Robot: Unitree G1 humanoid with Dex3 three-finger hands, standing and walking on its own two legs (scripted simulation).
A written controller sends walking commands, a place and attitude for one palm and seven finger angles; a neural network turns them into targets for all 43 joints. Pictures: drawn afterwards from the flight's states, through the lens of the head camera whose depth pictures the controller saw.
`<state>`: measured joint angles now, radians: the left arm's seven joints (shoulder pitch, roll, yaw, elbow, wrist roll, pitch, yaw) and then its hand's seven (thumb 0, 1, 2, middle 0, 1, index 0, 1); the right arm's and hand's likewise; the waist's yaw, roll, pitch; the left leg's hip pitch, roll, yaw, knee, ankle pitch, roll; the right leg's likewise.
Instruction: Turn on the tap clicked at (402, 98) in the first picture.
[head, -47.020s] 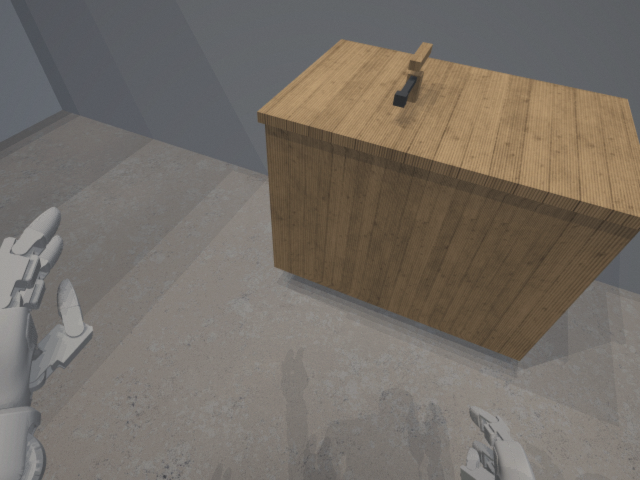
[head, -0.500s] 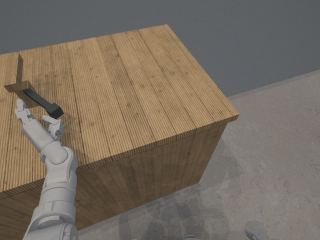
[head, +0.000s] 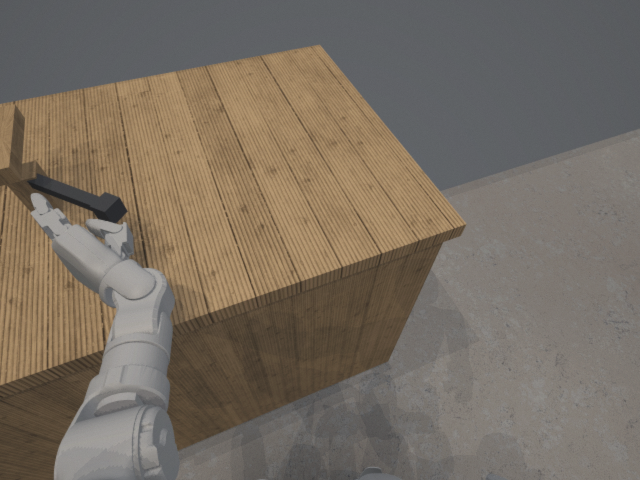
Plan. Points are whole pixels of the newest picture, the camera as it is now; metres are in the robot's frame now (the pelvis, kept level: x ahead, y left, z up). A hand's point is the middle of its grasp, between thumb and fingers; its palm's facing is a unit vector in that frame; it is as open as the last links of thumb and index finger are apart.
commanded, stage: push the lever round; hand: left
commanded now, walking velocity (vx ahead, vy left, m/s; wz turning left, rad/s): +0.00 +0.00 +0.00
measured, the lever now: (109, 209) +0.45 +0.28 +0.08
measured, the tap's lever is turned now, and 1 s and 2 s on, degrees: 45 70 80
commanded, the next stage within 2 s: lift the hand up off the lever in 1.08 s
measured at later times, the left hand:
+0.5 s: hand (150, 204) +0.47 +0.24 +0.07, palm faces +0.86 -0.49 -0.10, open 7.7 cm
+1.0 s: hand (156, 196) +0.48 +0.23 +0.07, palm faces +0.87 -0.47 -0.12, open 8.1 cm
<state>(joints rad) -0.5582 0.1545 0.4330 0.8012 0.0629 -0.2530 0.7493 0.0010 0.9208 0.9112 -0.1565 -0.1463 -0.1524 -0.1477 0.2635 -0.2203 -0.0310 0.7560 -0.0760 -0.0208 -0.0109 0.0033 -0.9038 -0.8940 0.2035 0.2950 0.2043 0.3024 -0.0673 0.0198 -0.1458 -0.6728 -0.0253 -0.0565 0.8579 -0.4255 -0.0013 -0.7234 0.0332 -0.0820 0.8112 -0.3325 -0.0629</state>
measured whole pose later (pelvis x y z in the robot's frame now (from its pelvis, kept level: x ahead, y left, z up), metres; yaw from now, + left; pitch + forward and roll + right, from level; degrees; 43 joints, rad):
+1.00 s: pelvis +0.01 -0.02 -0.01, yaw +0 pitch +18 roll +0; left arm -0.85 0.24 0.56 1.09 0.17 -0.25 0.91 0.02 0.90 0.90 -0.16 -0.15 -0.09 -0.12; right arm 0.32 -0.23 -0.04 0.78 -0.13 -0.01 0.06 0.00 -0.91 -0.89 0.20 0.29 0.20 0.30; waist -0.14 0.02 -0.16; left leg -0.76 -0.01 -0.07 0.88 -0.43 -0.02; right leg -0.81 0.05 -0.10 0.83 -0.34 -0.09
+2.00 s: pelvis +0.02 +0.00 +0.01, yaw +0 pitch +17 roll -1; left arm -0.85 0.22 0.54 1.03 0.15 -0.18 0.88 0.03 0.91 0.91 -0.16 -0.15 -0.15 -0.15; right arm 0.34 -0.22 -0.04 0.77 -0.13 0.00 0.08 0.00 -0.91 -0.89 0.20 0.29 0.20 0.30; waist -0.12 0.03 -0.16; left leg -0.68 -0.01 -0.06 0.81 -0.43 -0.01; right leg -0.73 0.05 -0.08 0.76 -0.33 -0.07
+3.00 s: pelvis +0.01 -0.01 +0.02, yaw +0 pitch +12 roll +0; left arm -0.81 0.21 0.51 0.94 0.10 -0.07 0.84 0.02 0.90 0.90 -0.16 -0.15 -0.15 -0.15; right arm 0.33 -0.24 -0.05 0.79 -0.09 -0.01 0.03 0.00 -0.91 -0.89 0.20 0.29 0.20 0.30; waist -0.10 0.04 -0.13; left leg -0.54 -0.01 -0.06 0.69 -0.37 -0.02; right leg -0.60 0.05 -0.08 0.66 -0.28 -0.08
